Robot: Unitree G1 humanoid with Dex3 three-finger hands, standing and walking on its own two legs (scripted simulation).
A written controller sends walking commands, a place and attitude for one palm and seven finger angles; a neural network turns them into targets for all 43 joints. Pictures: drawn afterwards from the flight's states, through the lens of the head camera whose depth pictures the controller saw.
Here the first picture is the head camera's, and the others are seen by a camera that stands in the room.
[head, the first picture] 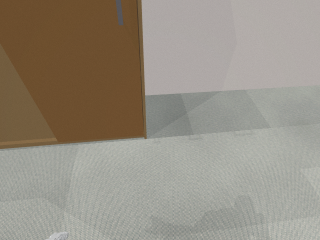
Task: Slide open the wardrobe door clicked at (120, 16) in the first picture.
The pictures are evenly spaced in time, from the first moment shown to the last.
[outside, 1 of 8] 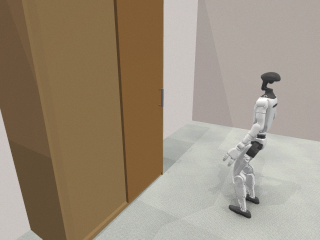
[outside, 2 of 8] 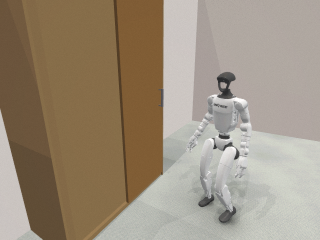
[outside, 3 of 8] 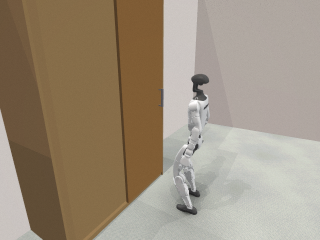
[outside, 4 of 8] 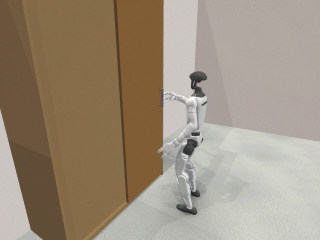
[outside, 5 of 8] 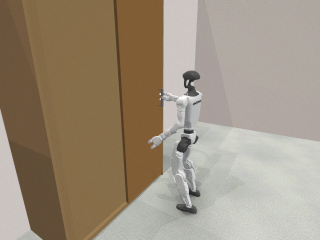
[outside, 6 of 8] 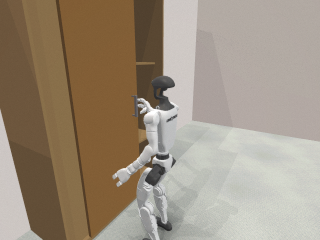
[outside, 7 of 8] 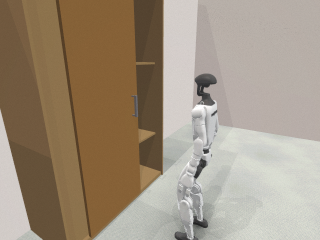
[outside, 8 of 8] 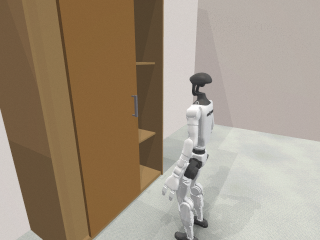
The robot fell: no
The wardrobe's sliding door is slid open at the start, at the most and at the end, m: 0.00 0.45 0.45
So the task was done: yes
